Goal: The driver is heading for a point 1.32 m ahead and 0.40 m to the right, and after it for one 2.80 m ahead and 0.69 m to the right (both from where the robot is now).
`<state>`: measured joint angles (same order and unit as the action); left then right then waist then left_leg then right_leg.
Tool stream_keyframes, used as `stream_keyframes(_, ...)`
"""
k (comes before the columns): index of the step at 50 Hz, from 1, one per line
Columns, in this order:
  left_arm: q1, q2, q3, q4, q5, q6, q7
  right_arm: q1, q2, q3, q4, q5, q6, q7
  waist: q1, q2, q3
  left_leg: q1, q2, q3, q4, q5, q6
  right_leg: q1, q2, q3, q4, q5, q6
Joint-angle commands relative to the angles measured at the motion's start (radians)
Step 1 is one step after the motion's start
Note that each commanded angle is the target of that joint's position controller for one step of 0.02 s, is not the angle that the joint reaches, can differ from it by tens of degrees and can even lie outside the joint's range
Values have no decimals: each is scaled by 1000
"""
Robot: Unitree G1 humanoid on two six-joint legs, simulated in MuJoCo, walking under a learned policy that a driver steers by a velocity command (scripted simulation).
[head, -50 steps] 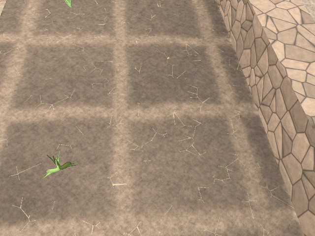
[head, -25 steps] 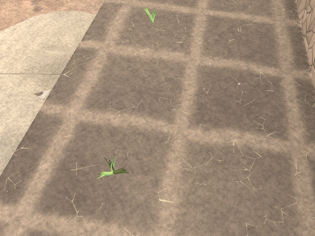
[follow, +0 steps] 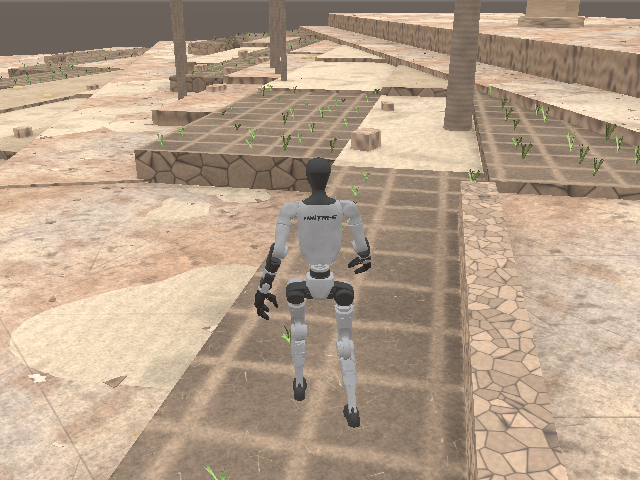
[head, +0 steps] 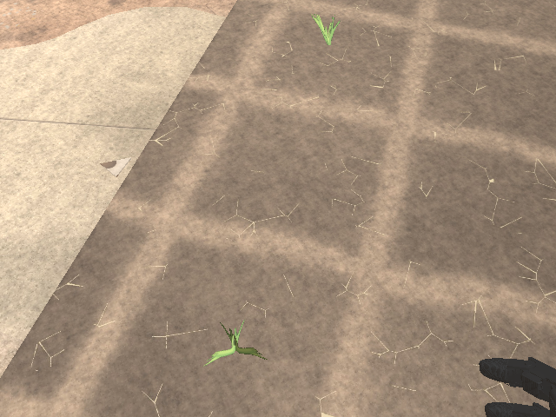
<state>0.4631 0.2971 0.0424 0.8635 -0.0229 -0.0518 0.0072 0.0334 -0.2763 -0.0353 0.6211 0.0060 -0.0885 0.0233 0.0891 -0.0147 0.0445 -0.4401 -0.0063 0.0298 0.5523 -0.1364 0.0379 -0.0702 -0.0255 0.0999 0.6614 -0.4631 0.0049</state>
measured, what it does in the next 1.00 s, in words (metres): walks ahead, turning right: right foot, then left foot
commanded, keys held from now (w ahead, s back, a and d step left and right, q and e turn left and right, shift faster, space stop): w+e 0.88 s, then w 0.12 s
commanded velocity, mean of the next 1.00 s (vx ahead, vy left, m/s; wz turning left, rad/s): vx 0.49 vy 0.00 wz -0.49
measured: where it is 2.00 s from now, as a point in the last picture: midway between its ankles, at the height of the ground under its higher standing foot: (445, 238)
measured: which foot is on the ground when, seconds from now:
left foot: down 0.00-0.50, up 0.52-0.92, down 0.94-1.00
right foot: up 0.00-0.46, down 0.48-0.96, up 0.98-1.00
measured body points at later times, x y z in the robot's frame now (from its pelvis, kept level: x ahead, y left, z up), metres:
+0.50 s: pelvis +0.27 -0.04 -0.01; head +0.32 -0.05 +0.43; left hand +0.55 +0.14 -0.09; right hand +0.22 -0.32 -0.14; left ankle +0.09 +0.11 -0.70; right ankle +0.38 -0.14 -0.73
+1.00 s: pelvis +0.57 -0.09 +0.00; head +0.59 -0.10 +0.45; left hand +0.77 +0.13 -0.11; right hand +0.62 -0.41 -0.07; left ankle +0.71 -0.04 -0.73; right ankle +0.38 -0.14 -0.69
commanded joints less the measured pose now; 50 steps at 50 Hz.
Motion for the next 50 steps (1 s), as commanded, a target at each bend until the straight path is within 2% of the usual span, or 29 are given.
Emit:
stream_keyframes(1,-53,143,26,-125,-39,-38,1,370,-177,-64,41,-10,5,-13,-206,214,-233,690,403,-626,-289,-398,193,-656,-5,56,590,-42,-28)
stream_keyframes(2,-107,143,28,-135,-37,-36,-2,307,-142,-53,38,-4,5,-14,-179,173,-130,573,362,-485,-304,-325,168,-662,-48,21,584,36,-36)
stream_keyframes(3,-131,125,28,-134,-22,-32,-2,253,-115,-46,42,-8,3,-12,-151,127,-69,471,316,-386,-336,-227,155,-639,-74,12,542,101,-33)
stream_keyframes(5,-108,90,30,-115,-14,-8,-5,192,-86,-42,48,-19,-13,-8,-101,137,-26,347,261,-235,-393,-77,138,-557,-107,12,507,188,-26)
stream_keyframes(8,-127,53,26,-125,-9,15,-6,179,-92,-52,75,-17,-37,-7,-77,95,9,299,255,-107,-435,90,153,-586,-108,19,478,267,-7)
stream_keyframes(10,-176,49,25,-150,-4,14,-7,186,-104,-57,93,-20,-41,-11,-80,75,31,312,250,-42,-447,155,156,-632,-104,31,384,355,3)
stream_keyframes(13,-275,36,15,-187,1,-1,-29,193,-129,-62,106,-15,-35,-19,-109,56,52,319,222,64,-457,204,136,-595,-90,-31,165,513,-1)
stream_keyframes(17,-422,18,1,-258,0,-7,-60,279,-170,-73,145,2,-13,-28,-165,24,85,445,262,118,-431,269,124,-623,-74,-100,5,528,-34)
stream_keyframes(19,-455,31,5,-290,-2,-7,-73,299,-184,-77,156,10,8,-31,-162,34,75,528,281,139,-372,399,109,-631,-53,-132,-34,462,-60)
stream_keyframes(21,-427,64,22,-306,-3,-2,-79,294,-214,-83,153,11,27,-39,-123,77,11,580,282,167,-242,739,87,-537,13,-190,-37,361,-98)
stream_keyframes(22,-360,93,38,-299,-3,3,-77,290,-228,-86,148,12,38,-44,-79,100,-43,589,277,177,-124,891,77,-443,53,-214,-28,307,-122)
stream_keyframes(23,-237,138,63,-276,-6,8,-70,282,-234,-86,142,14,46,-49,-8,105,-117,538,261,188,52,931,59,-269,92,-219,-50,299,-153)
stream_keyframes(24,-68,195,96,-239,-7,17,-53,271,-220,-76,129,14,43,-55,86,67,-199,360,224,198,307,774,21,19,86,-152,-111,342,-198)
stream_keyframes(25,-32,306,118,-231,-8,22,-34,365,-83,-35,79,-24,24,-43,0,-187,-293,-85,70,172,686,-109,-45,403,-176,328,-119,270,-346)
stream_keyframes(26,-27,283,104,-270,-2,6,-38,337,-97,-21,57,-10,-18,-27,10,-155,-468,-262,-55,-80,877,-487,-53,527,-320,779,-298,133,-471)
stream_keyframes(27,-50,212,84,-261,8,-7,-42,209,-172,-43,24,32,-40,-14,48,-69,-353,-358,7,-151,879,-396,-34,456,-291,652,-356,138,-399)
stream_keyframes(28,-101,186,76,-257,5,-14,-43,174,-163,-36,6,38,-53,-13,9,-26,-214,-361,49,-135,791,-305,-20,300,-248,510,-366,205,-359)
stream_keyframes(29,-173,159,67,-266,3,-17,-41,177,-152,-36,17,15,-56,-21,-44,36,-138,-311,88,-127,696,-249,-25,149,-203,405,-370,315,-325)
stream_keyframes(30,-221,130,57,-281,12,-18,-38,193,-163,-43,25,-3,-48,-25,-80,22,-103,-239,113,-128,636,-211,-34,39,-169,331,-388,424,-312)
stream_keyframes(31,-244,125,54,-290,21,-18,-35,211,-163,-45,29,-11,-35,-24,-104,-5,-95,-185,121,-126,612,-190,-48,-32,-150,303,-410,480,-313)
stream_keyframes(34,-235,147,60,-268,13,-24,-19,206,-124,-34,28,-25,-8,-27,-114,-9,-73,-143,114,-90,489,-126,-101,-156,-115,206,-434,602,-317)
stream_keyframes(39,-171,171,66,-233,1,-5,4,1,-76,-10,-21,-15,-12,-18,-33,-57,-40,-61,40,-68,98,187,-126,-224,-37,138,-406,432,-236)
stream_keyframes(43,-122,169,67,-208,-7,5,8,-45,-125,-28,-39,4,-28,-2,-23,-86,-46,-14,16,-114,-28,174,-102,-137,-88,259,-326,321,-212)
stream_keyframes(45,-135,161,66,-205,-2,8,9,5,-149,-42,-28,7,-36,1,-57,-116,-51,27,22,-114,-44,95,-67,-91,-116,307,-266,325,-192)
stream_keyframes(46,-143,144,61,-204,1,11,9,69,-154,-49,-9,5,-40,0,-91,-123,-65,104,21,-93,-75,91,-42,-90,-106,301,-220,349,-175)
stream_keyframes(47,-130,101,47,-201,7,9,6,158,-176,-63,10,-7,-46,-5,-130,-106,-121,248,44,-97,-91,81,-8,-110,-56,260,-101,398,-145)
stream_keyframes(48,-99,38,22,-212,24,7,3,289,-223,-73,18,-23,-48,-12,-172,19,-258,477,209,-271,-90,18,56,-208,9,181,178,248,-107)
stream_keyframes(49,48,-7,8,-227,-13,-4,1,371,-312,-98,70,-28,-35,-1,-109,368,-336,740,401,-772,-220,-235,234,-558,149,65,499,-121,-37)
stream_keyframes(50,17,101,25,-201,-25,-5,7,360,-213,-79,62,-1,-33,8,-143,241,-261,707,403,-866,-286,-490,223,-688,84,111,616,-99,-28)
Velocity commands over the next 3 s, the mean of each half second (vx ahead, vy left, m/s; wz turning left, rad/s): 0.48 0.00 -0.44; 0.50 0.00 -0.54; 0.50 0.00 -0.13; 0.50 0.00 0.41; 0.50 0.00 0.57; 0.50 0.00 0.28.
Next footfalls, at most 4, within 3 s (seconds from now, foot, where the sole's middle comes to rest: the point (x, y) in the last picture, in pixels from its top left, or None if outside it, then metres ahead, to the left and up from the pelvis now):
0.48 right None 0.41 -0.15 -0.76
0.94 left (336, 303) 0.74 -0.06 -0.76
1.46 right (472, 286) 0.82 -0.42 -0.76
2.00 left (430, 180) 1.19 -0.34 -0.76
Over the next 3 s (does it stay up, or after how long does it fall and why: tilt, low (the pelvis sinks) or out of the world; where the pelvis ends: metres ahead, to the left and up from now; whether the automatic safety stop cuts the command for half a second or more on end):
stays up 1.54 -0.43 0.00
